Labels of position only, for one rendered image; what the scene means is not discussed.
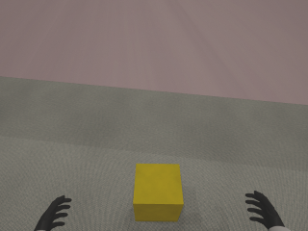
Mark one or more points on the left robot hand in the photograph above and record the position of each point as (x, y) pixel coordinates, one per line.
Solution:
(46, 223)

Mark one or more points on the right robot hand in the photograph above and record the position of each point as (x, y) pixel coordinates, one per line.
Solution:
(270, 216)

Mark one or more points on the carton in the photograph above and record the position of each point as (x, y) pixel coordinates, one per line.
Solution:
(158, 194)

